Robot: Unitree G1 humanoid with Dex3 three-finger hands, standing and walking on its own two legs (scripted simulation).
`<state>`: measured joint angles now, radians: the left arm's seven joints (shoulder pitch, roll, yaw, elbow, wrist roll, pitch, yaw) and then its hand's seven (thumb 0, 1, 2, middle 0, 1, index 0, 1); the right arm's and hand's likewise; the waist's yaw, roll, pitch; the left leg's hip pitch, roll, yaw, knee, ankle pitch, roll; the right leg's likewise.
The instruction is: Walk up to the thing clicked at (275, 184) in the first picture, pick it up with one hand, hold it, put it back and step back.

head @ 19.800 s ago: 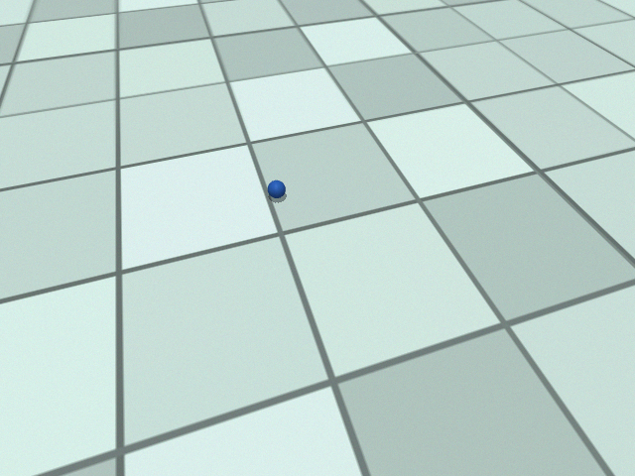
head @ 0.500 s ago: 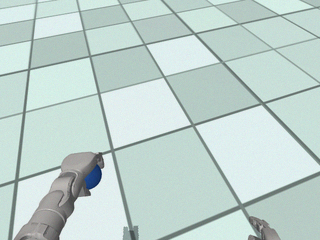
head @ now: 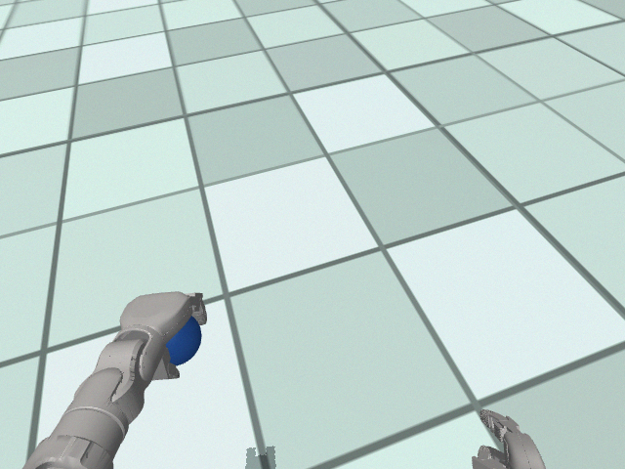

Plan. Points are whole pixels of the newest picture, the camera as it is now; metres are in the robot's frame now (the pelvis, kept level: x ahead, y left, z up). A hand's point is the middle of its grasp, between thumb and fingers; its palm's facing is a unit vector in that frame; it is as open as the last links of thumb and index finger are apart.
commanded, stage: hold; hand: left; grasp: from above
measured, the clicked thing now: (173, 337) +0.31 +0.22 -0.05
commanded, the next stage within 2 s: crouch in 0.50 s
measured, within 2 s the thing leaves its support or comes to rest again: neither
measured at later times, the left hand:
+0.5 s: hand (173, 340) +0.30 +0.22 -0.04, palm faces -0.46 -0.06 -0.89, open 10.1 cm
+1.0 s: hand (188, 362) +0.29 +0.22 -0.12, palm faces -0.48 -0.02 -0.87, open 10.1 cm
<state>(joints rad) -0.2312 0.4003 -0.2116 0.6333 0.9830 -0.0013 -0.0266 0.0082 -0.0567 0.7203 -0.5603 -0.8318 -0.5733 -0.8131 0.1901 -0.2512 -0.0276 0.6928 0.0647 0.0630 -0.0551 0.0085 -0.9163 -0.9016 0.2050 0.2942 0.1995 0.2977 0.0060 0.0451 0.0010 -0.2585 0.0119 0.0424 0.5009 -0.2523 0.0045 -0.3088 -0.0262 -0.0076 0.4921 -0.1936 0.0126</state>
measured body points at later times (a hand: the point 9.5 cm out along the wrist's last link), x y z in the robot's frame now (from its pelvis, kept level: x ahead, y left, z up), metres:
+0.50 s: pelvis +0.01 +0.00 +0.00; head +0.02 -0.02 +0.45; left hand +0.31 +0.22 +0.01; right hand +0.15 -0.26 -0.12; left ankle +0.01 +0.12 -0.74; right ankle +0.04 -0.13 -0.74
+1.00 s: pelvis +0.00 +0.00 -0.02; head +0.06 +0.00 +0.43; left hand +0.32 +0.22 -0.07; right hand +0.12 -0.27 -0.14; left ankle +0.01 +0.12 -0.74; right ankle +0.04 -0.13 -0.74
